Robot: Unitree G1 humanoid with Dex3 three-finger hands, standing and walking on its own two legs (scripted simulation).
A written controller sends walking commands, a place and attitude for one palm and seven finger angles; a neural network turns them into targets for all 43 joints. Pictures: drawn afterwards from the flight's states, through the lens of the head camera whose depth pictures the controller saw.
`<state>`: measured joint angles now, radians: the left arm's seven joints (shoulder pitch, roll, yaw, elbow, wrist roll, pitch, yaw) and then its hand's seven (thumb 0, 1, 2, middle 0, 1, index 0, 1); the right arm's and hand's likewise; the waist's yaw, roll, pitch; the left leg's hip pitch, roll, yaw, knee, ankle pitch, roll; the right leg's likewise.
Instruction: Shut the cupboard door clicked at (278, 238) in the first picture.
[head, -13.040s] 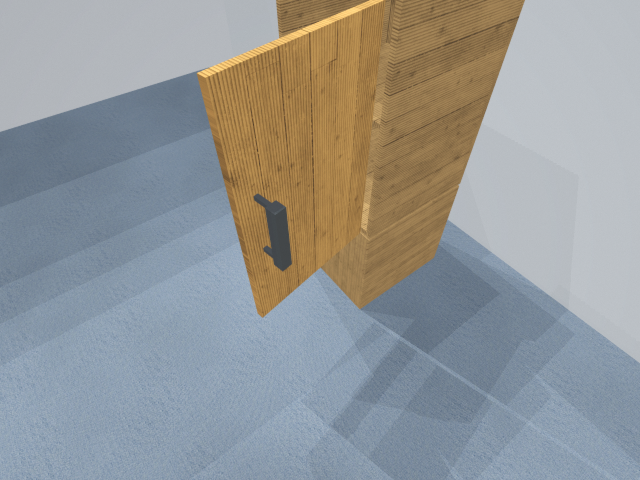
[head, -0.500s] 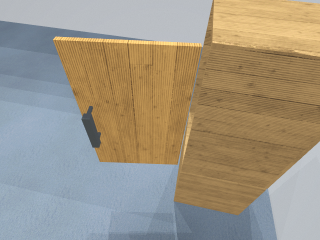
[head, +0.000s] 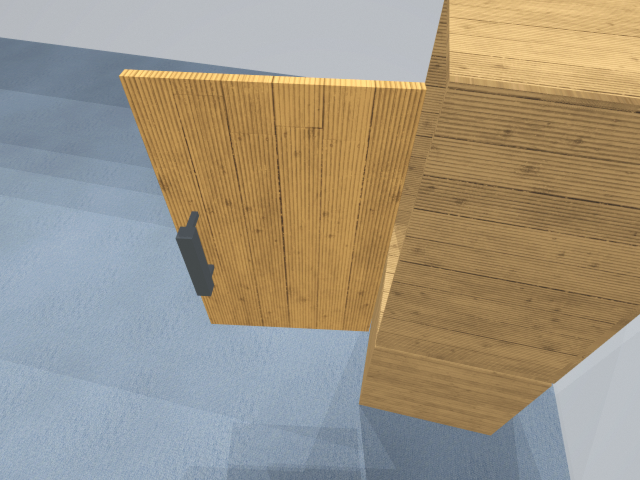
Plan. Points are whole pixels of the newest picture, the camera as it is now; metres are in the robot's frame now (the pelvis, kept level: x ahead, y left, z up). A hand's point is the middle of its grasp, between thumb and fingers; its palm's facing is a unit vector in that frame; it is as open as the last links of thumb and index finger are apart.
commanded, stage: look again from close up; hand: left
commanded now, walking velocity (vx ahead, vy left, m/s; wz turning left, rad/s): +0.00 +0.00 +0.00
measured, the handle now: (199, 254) +0.47 +0.23 -0.05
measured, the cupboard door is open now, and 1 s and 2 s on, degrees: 100 100 100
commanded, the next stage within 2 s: raise the hand and make a fist in 0.30 s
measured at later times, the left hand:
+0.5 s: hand out of the picture +0.09 +0.21 -0.10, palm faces +0.18 -0.96 -0.20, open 7.3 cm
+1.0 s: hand out of the picture +0.13 +0.18 -0.06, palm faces +0.03 -1.00 -0.05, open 5.3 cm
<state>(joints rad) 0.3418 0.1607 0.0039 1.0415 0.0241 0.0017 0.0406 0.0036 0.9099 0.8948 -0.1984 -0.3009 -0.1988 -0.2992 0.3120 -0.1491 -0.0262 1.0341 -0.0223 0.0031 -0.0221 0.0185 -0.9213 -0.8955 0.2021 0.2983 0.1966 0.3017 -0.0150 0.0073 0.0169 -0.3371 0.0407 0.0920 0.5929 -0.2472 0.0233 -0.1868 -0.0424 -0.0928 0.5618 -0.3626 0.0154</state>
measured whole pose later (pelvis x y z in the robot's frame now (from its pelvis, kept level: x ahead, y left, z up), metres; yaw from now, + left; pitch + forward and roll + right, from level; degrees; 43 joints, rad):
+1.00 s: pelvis -0.06 -0.03 -0.12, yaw +1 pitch +14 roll -4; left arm 0.46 0.26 0.18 -0.04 -0.31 -0.45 -0.32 0.02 0.90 0.90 -0.57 -0.71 -0.58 -0.71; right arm 0.19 -0.21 0.02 0.55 0.04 -0.29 -0.08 0.02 -0.90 -0.90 0.20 0.30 0.20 0.30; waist 0.05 0.03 -0.17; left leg -1.11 0.05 -0.08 1.32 -0.45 -0.01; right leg -0.93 0.03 -0.12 1.31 -0.62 -0.04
